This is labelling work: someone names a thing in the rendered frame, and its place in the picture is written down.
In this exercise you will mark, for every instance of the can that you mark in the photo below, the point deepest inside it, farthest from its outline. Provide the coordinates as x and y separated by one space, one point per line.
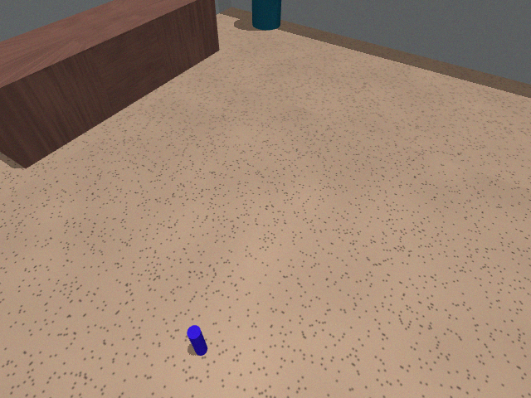
197 340

